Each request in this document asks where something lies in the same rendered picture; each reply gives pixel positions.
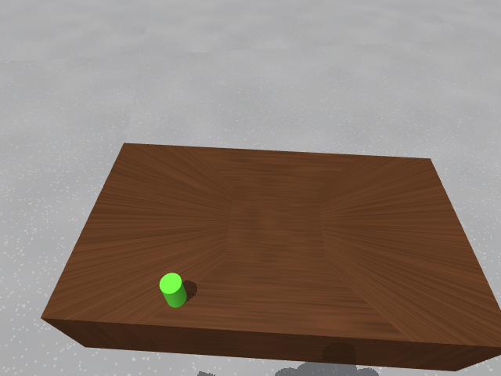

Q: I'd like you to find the can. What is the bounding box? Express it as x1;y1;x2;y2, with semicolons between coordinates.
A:
160;273;187;308

